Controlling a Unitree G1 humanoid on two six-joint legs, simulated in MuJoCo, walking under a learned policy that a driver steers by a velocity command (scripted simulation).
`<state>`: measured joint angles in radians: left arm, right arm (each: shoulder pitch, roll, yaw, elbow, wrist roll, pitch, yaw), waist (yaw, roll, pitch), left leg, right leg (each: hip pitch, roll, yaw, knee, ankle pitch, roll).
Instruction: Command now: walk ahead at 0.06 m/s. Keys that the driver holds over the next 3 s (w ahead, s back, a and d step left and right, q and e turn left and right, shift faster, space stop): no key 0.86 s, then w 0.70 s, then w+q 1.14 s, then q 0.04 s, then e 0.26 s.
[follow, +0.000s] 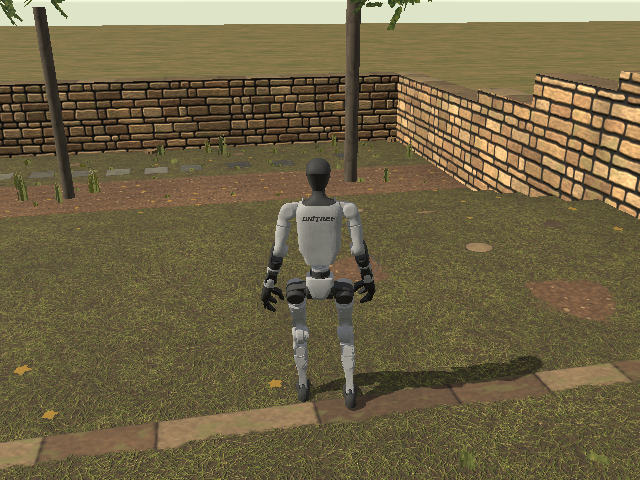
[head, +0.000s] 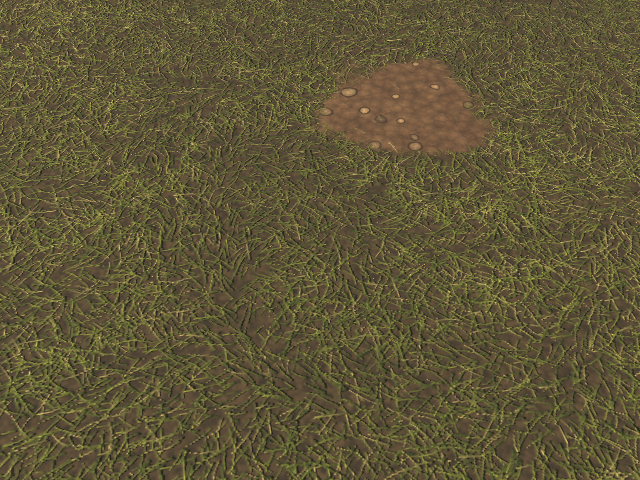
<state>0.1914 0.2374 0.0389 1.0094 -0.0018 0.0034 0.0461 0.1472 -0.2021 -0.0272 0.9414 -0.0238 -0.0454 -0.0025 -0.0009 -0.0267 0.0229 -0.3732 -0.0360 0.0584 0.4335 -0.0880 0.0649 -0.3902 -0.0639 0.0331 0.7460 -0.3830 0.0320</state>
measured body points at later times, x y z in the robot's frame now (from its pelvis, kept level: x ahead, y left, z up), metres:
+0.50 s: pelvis +0.06 -0.03 +0.00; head +0.07 -0.03 +0.45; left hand +0.08 +0.21 -0.15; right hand +0.12 -0.28 -0.15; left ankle +0.09 +0.09 -0.73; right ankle +0.03 -0.15 -0.73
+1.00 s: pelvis +0.08 -0.03 +0.00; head +0.07 -0.03 +0.45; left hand +0.06 +0.22 -0.16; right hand +0.11 -0.28 -0.16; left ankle +0.08 +0.09 -0.73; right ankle +0.03 -0.15 -0.73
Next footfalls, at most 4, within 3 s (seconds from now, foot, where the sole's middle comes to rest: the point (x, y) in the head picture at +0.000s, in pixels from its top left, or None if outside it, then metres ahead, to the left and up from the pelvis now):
0.06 right None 0.07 -0.15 -0.77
1.60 right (394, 457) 0.53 -0.14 -0.77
2.18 left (267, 340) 0.80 0.14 -0.77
2.68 right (290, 226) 1.15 0.10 -0.77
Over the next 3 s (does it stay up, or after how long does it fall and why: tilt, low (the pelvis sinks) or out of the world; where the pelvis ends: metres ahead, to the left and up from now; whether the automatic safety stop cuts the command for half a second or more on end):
stays up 1.06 0.15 0.01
